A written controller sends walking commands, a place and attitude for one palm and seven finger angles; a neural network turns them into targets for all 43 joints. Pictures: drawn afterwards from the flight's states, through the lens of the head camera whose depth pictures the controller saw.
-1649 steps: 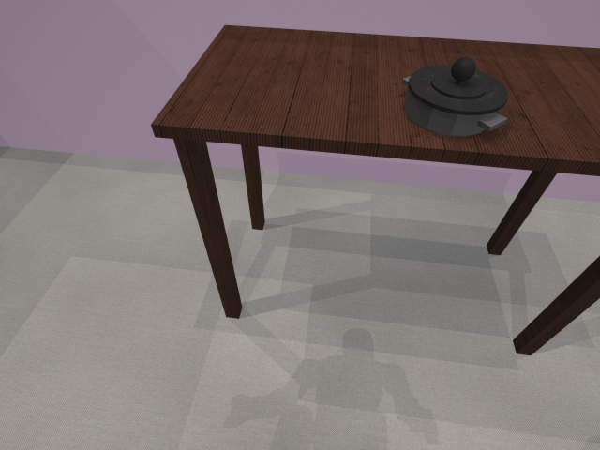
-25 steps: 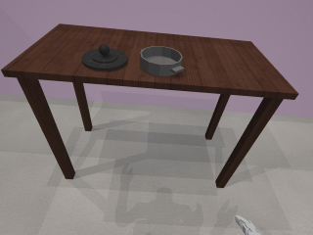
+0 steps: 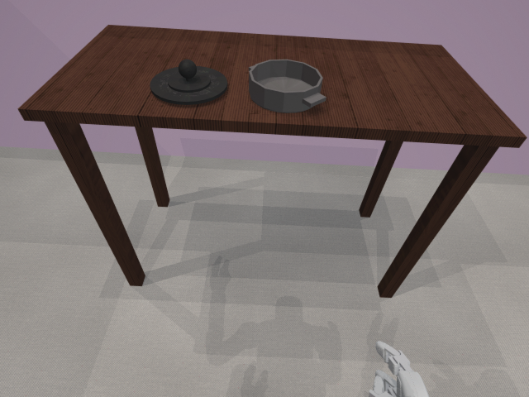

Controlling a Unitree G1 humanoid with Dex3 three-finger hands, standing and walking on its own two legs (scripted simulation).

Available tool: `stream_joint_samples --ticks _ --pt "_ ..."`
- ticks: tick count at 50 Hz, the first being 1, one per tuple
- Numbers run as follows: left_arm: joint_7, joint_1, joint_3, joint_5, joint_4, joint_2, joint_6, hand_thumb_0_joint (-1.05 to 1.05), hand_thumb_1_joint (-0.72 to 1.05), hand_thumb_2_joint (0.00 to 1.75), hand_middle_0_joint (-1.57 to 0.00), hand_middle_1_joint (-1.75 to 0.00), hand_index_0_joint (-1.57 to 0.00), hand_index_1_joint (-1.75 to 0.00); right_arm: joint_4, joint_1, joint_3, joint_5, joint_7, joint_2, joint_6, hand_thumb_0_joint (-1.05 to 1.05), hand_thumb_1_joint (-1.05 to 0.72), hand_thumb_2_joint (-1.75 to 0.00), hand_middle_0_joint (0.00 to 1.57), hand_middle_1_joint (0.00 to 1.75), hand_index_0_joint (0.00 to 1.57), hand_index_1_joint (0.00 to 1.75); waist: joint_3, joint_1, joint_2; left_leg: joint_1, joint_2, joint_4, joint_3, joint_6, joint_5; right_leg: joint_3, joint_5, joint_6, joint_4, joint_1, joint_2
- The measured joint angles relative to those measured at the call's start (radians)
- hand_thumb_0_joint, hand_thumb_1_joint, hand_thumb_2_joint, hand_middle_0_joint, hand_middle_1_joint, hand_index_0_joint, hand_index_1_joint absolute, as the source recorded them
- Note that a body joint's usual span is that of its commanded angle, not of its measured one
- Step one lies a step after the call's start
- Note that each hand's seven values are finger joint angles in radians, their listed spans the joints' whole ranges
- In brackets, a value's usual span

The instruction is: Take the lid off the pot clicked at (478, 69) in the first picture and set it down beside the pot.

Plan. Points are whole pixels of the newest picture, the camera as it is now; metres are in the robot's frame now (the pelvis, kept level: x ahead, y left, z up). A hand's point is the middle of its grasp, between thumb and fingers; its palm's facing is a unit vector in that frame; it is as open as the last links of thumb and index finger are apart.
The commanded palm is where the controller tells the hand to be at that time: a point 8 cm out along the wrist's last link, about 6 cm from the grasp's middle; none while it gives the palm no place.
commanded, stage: stop stepping back and stand still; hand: left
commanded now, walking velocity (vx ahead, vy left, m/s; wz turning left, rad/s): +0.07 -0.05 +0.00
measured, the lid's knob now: (187, 69) +0.80 +0.21 +0.12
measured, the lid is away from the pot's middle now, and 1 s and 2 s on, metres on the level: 0.24 0.24 0.24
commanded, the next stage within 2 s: let the arm hang, fingers relaxed in 0.44 s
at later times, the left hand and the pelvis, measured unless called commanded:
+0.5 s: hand out of the picture +0.08 +0.20 -0.18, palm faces +0.00 -0.96 -0.28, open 7.1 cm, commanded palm none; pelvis +0.04 -0.01 -0.01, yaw +1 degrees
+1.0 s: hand out of the picture +0.07 +0.17 -0.18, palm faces +0.00 -0.98 -0.19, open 7.3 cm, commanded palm none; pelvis +0.04 -0.01 +0.00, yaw +0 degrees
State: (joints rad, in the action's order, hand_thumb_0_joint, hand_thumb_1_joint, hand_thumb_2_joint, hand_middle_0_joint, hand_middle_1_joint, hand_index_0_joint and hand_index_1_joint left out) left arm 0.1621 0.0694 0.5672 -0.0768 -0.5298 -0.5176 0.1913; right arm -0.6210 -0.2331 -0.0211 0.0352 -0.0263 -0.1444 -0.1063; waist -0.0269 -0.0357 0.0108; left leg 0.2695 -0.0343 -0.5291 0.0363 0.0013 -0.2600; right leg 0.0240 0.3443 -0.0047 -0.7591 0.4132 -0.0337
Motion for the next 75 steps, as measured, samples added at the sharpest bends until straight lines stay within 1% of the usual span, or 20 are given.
stream_joint_samples --ticks 1,4,6,7,9,11,12,13,14,15,17,21,24,27,32,35,43,49,66,75 --pt "-0.029 0.002 -0.062 0.022 0.093 0.009 -0.015 0.00 0.89 0.91 -0.20 -0.30 -0.20 -0.31 -0.019 -0.007 0.004 -0.007 0.012 -0.006 -0.008 0.01 -0.90 -0.90 0.20 0.30 0.20 0.30 -0.017 0.002 0.013 0.016 0.004 -0.020 0.004 0.003 -0.010 0.001 -0.039 -0.001 0.043 -0.007 0.010" --pt "-0.111 0.044 -0.255 0.074 0.457 0.083 -0.140 0.00 0.90 0.91 -0.19 -0.30 -0.19 -0.30 -0.099 -0.006 0.013 -0.029 0.029 -0.030 0.026 0.01 -0.90 -0.90 0.20 0.30 0.20 0.30 -0.081 0.004 0.028 0.048 0.037 -0.088 -0.017 0.004 -0.065 -0.025 -0.078 -0.005 0.142 -0.051 0.056" --pt "-0.145 0.082 -0.360 0.097 0.736 0.169 -0.206 0.00 0.91 0.91 -0.19 -0.30 -0.18 -0.30 -0.146 0.000 0.020 -0.040 0.033 -0.049 0.061 0.01 -0.90 -0.90 0.20 0.30 0.20 0.30 -0.098 -0.005 0.052 0.058 0.033 -0.132 -0.028 0.005 -0.104 -0.034 -0.028 0.016 0.117 -0.046 0.055" --pt "-0.155 0.098 -0.411 0.104 0.865 0.215 -0.238 0.00 0.91 0.91 -0.19 -0.30 -0.18 -0.30 -0.161 -0.005 0.025 -0.043 0.034 -0.057 0.075 0.01 -0.90 -0.90 0.20 0.30 0.20 0.30 -0.092 -0.019 0.061 0.054 0.031 -0.144 -0.022 0.007 -0.112 -0.028 -0.014 0.018 0.099 -0.049 0.053" --pt "-0.163 0.130 -0.499 0.106 1.076 0.301 -0.280 0.01 0.92 0.90 -0.19 -0.30 -0.18 -0.30 -0.187 -0.024 0.033 -0.053 0.033 -0.064 0.098 0.01 -0.90 -0.90 0.20 0.30 0.20 0.30 -0.056 -0.038 0.045 0.049 0.023 -0.181 -0.027 0.000 -0.129 -0.012 0.004 0.013 0.081 -0.069 0.051" --pt "-0.160 0.164 -0.557 0.102 1.233 0.375 -0.292 0.01 0.92 0.90 -0.19 -0.30 -0.19 -0.30 -0.219 -0.045 0.038 -0.057 0.027 -0.063 0.116 0.01 -0.90 -0.90 0.20 0.30 0.20 0.30 -0.001 -0.040 0.005 0.045 0.014 -0.203 -0.030 -0.003 -0.146 0.004 0.014 0.004 0.080 -0.093 0.043" --pt "-0.159 0.185 -0.578 0.099 1.297 0.404 -0.292 0.01 0.92 0.90 -0.20 -0.30 -0.19 -0.30 -0.236 -0.056 0.040 -0.056 0.025 -0.062 0.122 0.01 -0.90 -0.90 0.20 0.30 0.20 0.30 0.026 -0.037 -0.017 0.037 0.007 -0.187 -0.029 -0.002 -0.122 0.012 0.016 0.001 0.083 -0.102 0.036" --pt "-0.144 0.191 -0.535 0.056 1.314 0.421 -0.262 -0.03 0.95 0.90 -0.20 -0.30 -0.19 -0.30 -0.257 -0.071 0.044 -0.054 0.019 -0.054 0.125 0.01 -0.90 -0.90 0.20 0.30 0.20 0.30 0.048 -0.030 -0.043 0.036 0.004 -0.179 -0.018 0.003 -0.126 0.024 0.016 -0.001 0.089 -0.106 0.034" --pt "-0.135 0.181 -0.513 0.044 1.316 0.407 -0.236 -0.07 0.99 0.90 -0.21 -0.30 -0.20 -0.30 -0.279 -0.086 0.045 -0.054 0.013 -0.044 0.128 0.01 -0.90 -0.90 0.20 0.30 0.20 0.30 0.069 -0.014 -0.070 0.036 0.005 -0.167 -0.010 0.009 -0.127 0.033 0.010 0.001 0.103 -0.110 0.035" --pt "-0.131 0.165 -0.516 0.049 1.331 0.381 -0.222 -0.10 1.01 0.90 -0.21 -0.30 -0.20 -0.30 -0.299 -0.098 0.042 -0.053 0.008 -0.038 0.131 0.01 -0.90 -0.90 0.20 0.30 0.20 0.30 0.086 0.004 -0.089 0.032 0.005 -0.148 -0.007 0.014 -0.121 0.036 -0.003 0.005 0.124 -0.116 0.035" --pt "-0.131 0.146 -0.519 0.064 1.366 0.338 -0.219 -0.12 1.02 0.90 -0.21 -0.30 -0.21 -0.30 -0.321 -0.113 0.047 -0.056 -0.002 -0.036 0.138 0.01 -0.90 -0.90 0.20 0.30 0.20 0.30 0.105 0.018 -0.098 0.031 0.001 -0.111 -0.004 0.017 -0.100 0.040 -0.031 0.000 0.168 -0.120 0.030" --pt "-0.133 0.136 -0.527 0.073 1.451 0.284 -0.228 -0.09 0.99 0.90 -0.21 -0.30 -0.20 -0.30 -0.323 -0.118 0.067 -0.050 -0.019 -0.051 0.143 0.01 -0.90 -0.90 0.20 0.30 0.20 0.30 0.124 0.009 -0.057 0.025 -0.001 -0.068 -0.014 0.013 -0.073 0.031 -0.065 -0.001 0.223 -0.128 0.027" --pt "-0.130 0.137 -0.532 0.077 1.506 0.264 -0.233 -0.05 0.96 0.90 -0.21 -0.30 -0.20 -0.30 -0.325 -0.110 0.073 -0.046 -0.019 -0.057 0.143 0.01 -0.90 -0.90 0.19 0.30 0.20 0.30 0.121 0.000 -0.015 0.010 0.001 -0.051 -0.025 0.010 -0.067 0.021 -0.071 0.002 0.237 -0.138 0.029" --pt "-0.125 0.135 -0.538 0.078 1.545 0.257 -0.231 -0.03 0.94 0.90 -0.20 -0.30 -0.20 -0.30 -0.338 -0.098 0.069 -0.044 -0.013 -0.050 0.143 0.01 -0.91 -0.90 0.19 0.30 0.20 0.30 0.107 -0.001 0.016 -0.016 0.007 -0.029 -0.034 0.007 -0.059 0.012 -0.076 0.006 0.247 -0.156 0.035" --pt "-0.122 0.124 -0.551 0.079 1.578 0.273 -0.223 0.00 0.92 0.90 -0.20 -0.30 -0.20 -0.30 -0.366 -0.069 0.051 -0.045 0.001 -0.022 0.140 0.00 -0.91 -0.90 0.20 0.30 0.20 0.30 0.076 0.010 0.045 -0.057 0.013 0.009 -0.049 0.001 -0.043 -0.002 -0.088 0.012 0.271 -0.186 0.041" --pt "-0.122 0.119 -0.559 0.079 1.587 0.297 -0.217 0.00 0.91 0.90 -0.20 -0.30 -0.20 -0.30 -0.392 -0.059 0.052 -0.049 -0.002 -0.024 0.140 0.01 -0.93 -0.90 0.20 0.30 0.20 0.30 0.062 0.015 0.049 -0.075 0.016 0.025 -0.056 -0.003 -0.035 -0.009 -0.095 0.015 0.283 -0.201 0.044" --pt "-0.123 0.126 -0.566 0.081 1.616 0.354 -0.211 0.00 0.91 0.90 -0.20 -0.30 -0.20 -0.30 -0.425 -0.061 0.049 -0.049 0.004 -0.012 0.123 0.01 -0.92 -0.90 0.20 0.30 0.20 0.30 0.055 0.013 0.007 -0.095 0.014 0.048 -0.070 -0.005 -0.025 -0.023 -0.110 0.017 0.303 -0.213 0.041" --pt "-0.127 0.143 -0.557 0.081 1.641 0.347 -0.209 0.00 0.94 0.90 -0.21 -0.30 -0.20 -0.30 -0.448 -0.084 0.049 -0.048 -0.004 0.005 0.118 0.00 -0.91 -0.90 0.20 0.30 0.20 0.30 0.063 0.014 -0.015 -0.096 0.011 0.052 -0.068 -0.004 -0.026 -0.020 -0.113 0.016 0.315 -0.219 0.038" --pt "-0.122 0.184 -0.556 0.079 1.690 0.384 -0.202 0.01 0.91 0.90 -0.20 -0.30 -0.20 -0.30 -0.481 -0.097 0.045 -0.043 -0.014 0.038 0.112 0.00 -0.90 -0.90 0.20 0.30 0.20 0.30 0.071 0.015 0.002 -0.117 0.014 0.060 -0.065 -0.005 -0.042 -0.017 -0.091 0.018 0.317 -0.238 0.041" --pt "-0.116 0.186 -0.550 0.080 1.688 0.381 -0.198 0.01 0.92 0.90 -0.20 -0.30 -0.20 -0.30 -0.486 -0.083 0.047 -0.043 -0.018 0.044 0.109 0.00 -0.91 -0.90 0.20 0.30 0.20 0.30 0.062 0.016 -0.005 -0.129 0.009 0.060 -0.064 -0.001 -0.054 -0.016 -0.078 0.015 0.314 -0.248 0.037"
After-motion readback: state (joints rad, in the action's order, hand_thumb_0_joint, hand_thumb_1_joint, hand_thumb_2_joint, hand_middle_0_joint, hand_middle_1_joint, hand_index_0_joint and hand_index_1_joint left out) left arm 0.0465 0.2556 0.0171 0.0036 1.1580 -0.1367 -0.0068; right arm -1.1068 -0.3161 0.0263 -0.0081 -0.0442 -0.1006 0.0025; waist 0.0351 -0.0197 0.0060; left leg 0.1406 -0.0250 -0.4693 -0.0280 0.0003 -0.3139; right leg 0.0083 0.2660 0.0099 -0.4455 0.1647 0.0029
